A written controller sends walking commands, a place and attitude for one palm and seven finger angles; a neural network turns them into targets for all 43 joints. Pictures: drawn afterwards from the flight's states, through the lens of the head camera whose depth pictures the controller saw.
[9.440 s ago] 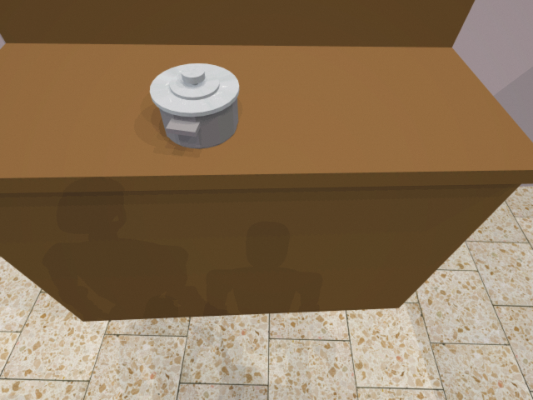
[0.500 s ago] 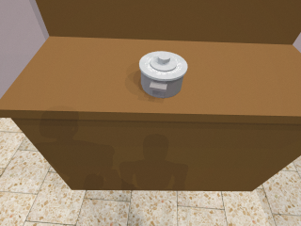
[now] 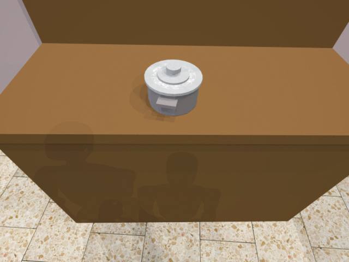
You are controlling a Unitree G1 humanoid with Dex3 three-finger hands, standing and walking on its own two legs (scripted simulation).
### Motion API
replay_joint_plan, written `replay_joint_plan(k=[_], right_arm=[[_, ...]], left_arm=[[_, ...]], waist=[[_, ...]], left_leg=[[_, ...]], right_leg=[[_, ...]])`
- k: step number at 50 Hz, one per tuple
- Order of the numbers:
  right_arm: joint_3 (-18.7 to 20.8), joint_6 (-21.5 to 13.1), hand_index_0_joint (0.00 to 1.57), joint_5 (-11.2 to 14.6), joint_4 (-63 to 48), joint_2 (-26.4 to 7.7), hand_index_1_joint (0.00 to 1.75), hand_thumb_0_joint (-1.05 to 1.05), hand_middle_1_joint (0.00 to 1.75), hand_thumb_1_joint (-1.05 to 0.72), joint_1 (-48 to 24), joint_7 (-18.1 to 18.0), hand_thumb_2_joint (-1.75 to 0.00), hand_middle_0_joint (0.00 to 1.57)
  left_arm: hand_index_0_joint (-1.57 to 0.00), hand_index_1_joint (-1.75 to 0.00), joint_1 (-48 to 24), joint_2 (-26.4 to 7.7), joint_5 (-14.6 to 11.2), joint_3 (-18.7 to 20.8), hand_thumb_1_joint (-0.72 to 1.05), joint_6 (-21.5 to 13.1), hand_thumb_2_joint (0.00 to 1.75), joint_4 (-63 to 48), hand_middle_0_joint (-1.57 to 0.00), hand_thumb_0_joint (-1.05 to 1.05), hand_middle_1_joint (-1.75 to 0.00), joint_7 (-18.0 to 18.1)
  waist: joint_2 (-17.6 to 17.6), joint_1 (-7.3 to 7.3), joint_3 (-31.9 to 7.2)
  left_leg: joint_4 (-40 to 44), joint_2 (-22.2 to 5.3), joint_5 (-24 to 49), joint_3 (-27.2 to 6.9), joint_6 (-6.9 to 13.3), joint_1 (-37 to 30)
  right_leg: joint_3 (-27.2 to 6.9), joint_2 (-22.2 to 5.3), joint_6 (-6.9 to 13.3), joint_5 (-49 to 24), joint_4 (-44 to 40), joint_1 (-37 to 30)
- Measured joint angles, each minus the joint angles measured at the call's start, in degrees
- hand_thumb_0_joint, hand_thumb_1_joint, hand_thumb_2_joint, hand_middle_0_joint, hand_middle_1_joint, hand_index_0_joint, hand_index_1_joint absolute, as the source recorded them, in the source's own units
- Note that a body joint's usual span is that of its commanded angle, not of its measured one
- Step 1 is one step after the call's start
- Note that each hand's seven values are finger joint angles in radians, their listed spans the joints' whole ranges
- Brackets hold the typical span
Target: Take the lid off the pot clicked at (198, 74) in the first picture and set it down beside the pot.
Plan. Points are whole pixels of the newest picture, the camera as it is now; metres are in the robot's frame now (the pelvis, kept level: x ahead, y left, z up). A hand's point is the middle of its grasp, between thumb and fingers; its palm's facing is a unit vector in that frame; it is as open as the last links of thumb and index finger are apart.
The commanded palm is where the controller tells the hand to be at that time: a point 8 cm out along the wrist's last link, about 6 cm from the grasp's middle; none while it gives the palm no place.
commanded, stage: look again from close up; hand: left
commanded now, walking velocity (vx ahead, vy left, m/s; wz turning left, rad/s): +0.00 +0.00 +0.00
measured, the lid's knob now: (173, 68) +0.56 +0.04 +0.16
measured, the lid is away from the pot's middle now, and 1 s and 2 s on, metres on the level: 0.00 0.00 0.00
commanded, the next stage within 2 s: shuffle to correct the standing spot in 1.38 s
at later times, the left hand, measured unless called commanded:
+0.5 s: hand out of the picture -0.02 +0.16 -0.18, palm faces +0.07 -0.99 -0.15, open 7.4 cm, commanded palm none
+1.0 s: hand out of the picture -0.03 +0.19 -0.18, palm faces +0.08 -0.99 -0.15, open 7.4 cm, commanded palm none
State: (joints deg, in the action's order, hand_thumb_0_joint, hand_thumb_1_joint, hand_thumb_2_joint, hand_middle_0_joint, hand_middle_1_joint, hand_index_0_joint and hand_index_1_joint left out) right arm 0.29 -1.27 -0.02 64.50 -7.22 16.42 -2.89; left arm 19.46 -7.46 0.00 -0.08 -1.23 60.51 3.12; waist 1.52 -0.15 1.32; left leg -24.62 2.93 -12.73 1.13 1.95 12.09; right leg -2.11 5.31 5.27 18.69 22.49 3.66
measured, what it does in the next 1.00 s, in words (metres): stands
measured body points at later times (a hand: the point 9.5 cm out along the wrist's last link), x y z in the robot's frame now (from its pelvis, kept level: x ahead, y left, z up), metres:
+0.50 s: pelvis +0.00 +0.00 +0.00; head +0.01 +0.02 +0.45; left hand -0.02 +0.21 -0.17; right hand +0.01 -0.22 -0.15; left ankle +0.00 +0.10 -0.74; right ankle -0.08 -0.06 -0.74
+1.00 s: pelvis -0.01 +0.04 +0.00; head +0.00 +0.05 +0.45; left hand -0.03 +0.24 -0.17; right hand -0.02 -0.18 -0.15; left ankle +0.00 +0.10 -0.74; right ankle -0.08 -0.06 -0.74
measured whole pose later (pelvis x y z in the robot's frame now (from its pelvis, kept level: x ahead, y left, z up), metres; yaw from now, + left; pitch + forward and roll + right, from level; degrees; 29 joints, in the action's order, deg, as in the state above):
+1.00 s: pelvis -0.01 +0.04 +0.00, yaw +1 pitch -1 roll +0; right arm 0.0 -1.4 -0.4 63.7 -6.8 17.3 -3.1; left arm 19.9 -7.3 0.2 0.6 -0.4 61.1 2.7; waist 2.3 0.0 1.6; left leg -23.5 5.0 -11.0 1.3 4.8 11.9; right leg -1.8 3.1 2.6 17.9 22.4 3.7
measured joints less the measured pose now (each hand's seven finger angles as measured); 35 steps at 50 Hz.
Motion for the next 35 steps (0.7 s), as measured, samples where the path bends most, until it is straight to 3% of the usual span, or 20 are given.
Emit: replay_joint_plan(k=[16,35], right_arm=[[0.3,0.2,0.19,0.2,-0.4,0.0,0.30,0.00,0.30,-0.92,-0.8,-0.6,-0.89,0.20],[0.0,0.0,0.20,-0.1,-0.8,0.2,0.30,0.00,0.30,-0.92,0.0,-0.5,-0.89,0.20]], left_arm=[[-0.20,-0.30,1.2,0.7,0.0,0.4,0.91,0.3,0.90,-0.1,-0.20,0.01,-0.30,0.2],[-0.20,-0.30,1.1,0.2,0.1,0.7,0.91,0.6,0.90,0.2,-0.20,0.01,-0.30,-0.2]], waist=[[1.0,0.46,-0.3],[0.9,0.40,0.2]], left_leg=[[-1.8,-1.0,-1.7,-0.1,-0.5,-0.4],[-1.0,0.5,-0.4,0.0,1.3,-0.2]], right_leg=[[-0.2,1.0,0.3,0.0,-1.1,-1.6],[0.1,-0.5,-1.2,-0.3,-0.6,-1.0]])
